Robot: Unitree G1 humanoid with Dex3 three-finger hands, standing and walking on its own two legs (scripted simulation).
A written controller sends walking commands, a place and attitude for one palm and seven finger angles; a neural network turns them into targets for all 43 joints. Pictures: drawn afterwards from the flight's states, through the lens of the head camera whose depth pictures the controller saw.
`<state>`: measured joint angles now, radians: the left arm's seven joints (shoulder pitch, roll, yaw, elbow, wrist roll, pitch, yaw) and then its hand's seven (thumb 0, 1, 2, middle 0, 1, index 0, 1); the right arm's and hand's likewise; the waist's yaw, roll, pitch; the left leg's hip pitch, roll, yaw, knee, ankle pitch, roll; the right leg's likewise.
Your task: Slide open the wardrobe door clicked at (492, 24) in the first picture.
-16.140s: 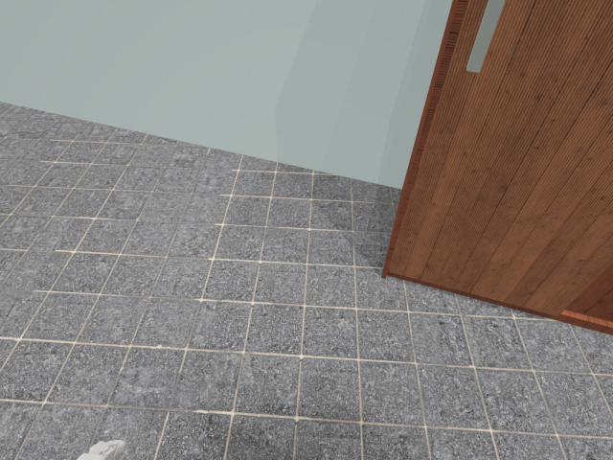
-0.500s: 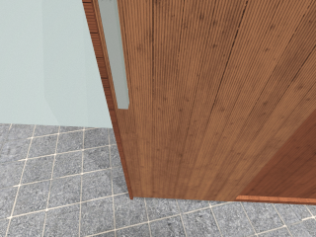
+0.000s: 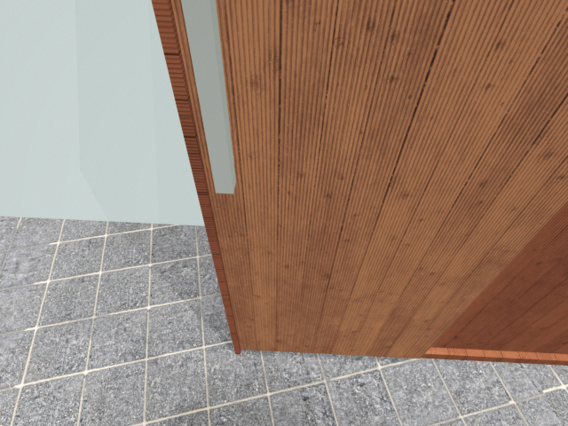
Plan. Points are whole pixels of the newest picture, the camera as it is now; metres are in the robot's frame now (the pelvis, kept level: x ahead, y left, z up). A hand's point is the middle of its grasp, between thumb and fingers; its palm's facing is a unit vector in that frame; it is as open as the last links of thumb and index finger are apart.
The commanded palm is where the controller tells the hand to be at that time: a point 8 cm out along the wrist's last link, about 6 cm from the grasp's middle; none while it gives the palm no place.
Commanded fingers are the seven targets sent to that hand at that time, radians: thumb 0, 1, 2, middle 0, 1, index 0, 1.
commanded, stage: look again from close up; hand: left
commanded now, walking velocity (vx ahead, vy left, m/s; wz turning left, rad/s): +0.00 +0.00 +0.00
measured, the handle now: (218, 100) +0.45 +0.12 +0.24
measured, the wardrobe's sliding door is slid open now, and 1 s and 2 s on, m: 0.00 0.00 0.00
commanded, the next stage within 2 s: raise the hand with hooked fingers in 0.02 s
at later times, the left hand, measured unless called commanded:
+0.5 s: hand (117, 412) +0.14 +0.23 -0.03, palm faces +0.04 -1.00 -0.06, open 8.4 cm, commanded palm +0.12 +0.29 +0.00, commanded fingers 0.00 0.43 0.70 -0.23 -0.60 -0.23 -0.60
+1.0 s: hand (53, 325) +0.20 +0.27 +0.11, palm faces +0.14 -0.99 -0.08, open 11.4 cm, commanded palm +0.16 +0.31 +0.11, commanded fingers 0.00 -0.15 0.45 -0.28 -0.98 -0.28 -0.98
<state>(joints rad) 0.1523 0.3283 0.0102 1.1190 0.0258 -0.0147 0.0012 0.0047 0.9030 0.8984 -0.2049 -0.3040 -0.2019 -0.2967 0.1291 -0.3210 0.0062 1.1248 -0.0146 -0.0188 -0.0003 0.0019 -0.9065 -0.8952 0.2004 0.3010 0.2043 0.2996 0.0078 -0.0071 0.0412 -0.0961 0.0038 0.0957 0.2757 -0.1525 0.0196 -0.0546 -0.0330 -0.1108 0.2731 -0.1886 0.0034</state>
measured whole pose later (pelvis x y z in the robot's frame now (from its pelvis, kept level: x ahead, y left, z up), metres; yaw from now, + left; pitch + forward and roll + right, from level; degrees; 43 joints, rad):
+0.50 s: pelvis -0.03 -0.02 -0.05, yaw +0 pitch +6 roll +0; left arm 0.37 0.29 0.35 0.31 -0.34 -0.46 -0.51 0.01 0.65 0.79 -0.22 -0.46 -0.22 -0.46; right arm 0.19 -0.23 -0.01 0.60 0.03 -0.26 -0.02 0.01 -0.90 -0.90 0.20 0.30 0.21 0.30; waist 0.02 0.00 -0.05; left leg -0.57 0.05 0.08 0.82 -0.36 0.00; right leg -0.53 -0.04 -0.10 0.84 -0.42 -0.03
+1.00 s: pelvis -0.02 -0.01 -0.03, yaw +0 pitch +1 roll -1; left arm 0.24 0.39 0.48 0.01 -0.43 -0.11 -0.42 0.00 0.07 0.55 -0.26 -0.84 -0.26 -0.83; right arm 0.30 -0.26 0.03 0.63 0.06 -0.35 -0.09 0.01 -0.90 -0.90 0.20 0.30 0.20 0.30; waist 0.03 0.05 -0.05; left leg -0.36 0.05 0.07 0.66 -0.31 0.01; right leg -0.30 -0.02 -0.11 0.62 -0.33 -0.01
